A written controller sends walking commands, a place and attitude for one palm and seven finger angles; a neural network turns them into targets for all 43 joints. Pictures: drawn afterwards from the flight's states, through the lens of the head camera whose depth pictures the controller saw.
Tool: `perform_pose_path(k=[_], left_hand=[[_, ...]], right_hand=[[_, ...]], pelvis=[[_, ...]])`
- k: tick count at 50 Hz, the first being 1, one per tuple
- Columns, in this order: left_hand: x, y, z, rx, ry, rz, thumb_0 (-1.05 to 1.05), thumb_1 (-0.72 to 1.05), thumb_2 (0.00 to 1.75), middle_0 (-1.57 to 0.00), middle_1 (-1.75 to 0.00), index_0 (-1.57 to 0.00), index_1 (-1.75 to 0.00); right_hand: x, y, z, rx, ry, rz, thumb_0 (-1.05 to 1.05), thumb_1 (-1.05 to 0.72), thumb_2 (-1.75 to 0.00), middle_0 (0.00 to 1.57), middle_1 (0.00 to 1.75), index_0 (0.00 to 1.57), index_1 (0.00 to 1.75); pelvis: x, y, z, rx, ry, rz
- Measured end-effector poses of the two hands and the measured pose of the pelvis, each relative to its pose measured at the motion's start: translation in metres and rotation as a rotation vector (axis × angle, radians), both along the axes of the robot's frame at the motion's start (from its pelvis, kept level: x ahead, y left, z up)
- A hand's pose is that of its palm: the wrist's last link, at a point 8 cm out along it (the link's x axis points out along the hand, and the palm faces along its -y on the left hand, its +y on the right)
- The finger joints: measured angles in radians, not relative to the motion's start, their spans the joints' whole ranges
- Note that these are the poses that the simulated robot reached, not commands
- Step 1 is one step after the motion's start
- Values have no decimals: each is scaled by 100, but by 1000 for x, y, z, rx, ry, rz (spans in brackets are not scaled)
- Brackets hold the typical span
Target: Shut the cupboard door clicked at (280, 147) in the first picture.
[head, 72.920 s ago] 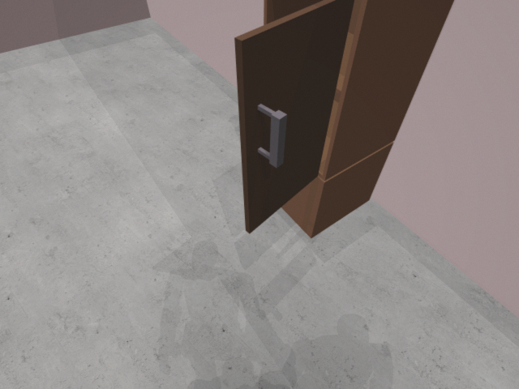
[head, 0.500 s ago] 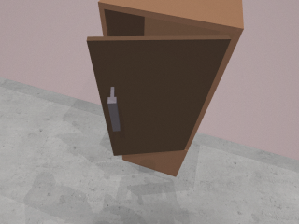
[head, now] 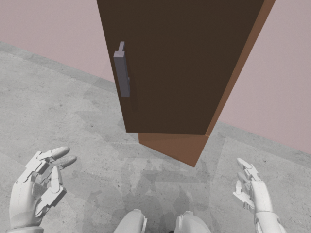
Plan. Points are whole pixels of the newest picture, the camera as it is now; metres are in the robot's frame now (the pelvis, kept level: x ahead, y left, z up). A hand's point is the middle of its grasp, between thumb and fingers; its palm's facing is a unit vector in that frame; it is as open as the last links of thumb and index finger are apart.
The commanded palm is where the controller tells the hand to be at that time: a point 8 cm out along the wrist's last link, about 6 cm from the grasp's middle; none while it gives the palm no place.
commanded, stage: raise the hand and make a fist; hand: left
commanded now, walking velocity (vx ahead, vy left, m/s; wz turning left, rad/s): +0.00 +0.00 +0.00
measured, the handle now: (124, 70) +0.49 +0.15 +0.13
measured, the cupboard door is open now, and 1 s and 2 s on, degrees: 24 24 24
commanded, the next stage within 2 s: bring the fist close to the handle in 1.34 s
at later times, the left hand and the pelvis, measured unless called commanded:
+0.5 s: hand (73, 157) +0.25 +0.21 +0.08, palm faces +0.01 -1.00 -0.02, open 3.3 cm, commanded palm +0.22 +0.28 +0.10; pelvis +0.03 +0.05 +0.03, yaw -2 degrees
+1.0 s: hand (49, 127) +0.28 +0.26 +0.15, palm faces +0.12 -0.99 -0.05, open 3.1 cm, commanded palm +0.25 +0.30 +0.13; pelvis +0.04 +0.06 +0.05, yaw -2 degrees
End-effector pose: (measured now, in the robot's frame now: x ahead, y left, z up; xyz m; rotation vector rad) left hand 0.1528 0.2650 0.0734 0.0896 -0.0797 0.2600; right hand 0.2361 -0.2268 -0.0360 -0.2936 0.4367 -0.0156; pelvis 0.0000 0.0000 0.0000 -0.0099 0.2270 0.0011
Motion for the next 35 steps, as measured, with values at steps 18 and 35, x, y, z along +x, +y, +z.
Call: perform_pose_path(k=[18,35], left_hand=[[65,16,30,-19,70,-58,2,90,90,-89,-105,-88,-105],[90,34,56,-43,4,-128,1,90,90,-120,-139,-119,-139]], right_hand=[[-85,12,-18,26,290,-177,2,-90,-90,20,30,20,30],[-17,65,21,40,123,-90,2,-90,-90,20,30,20,30]], pelvis=[[26,28,26,-3,-2,-35],[43,61,38,-36,-30,-23]])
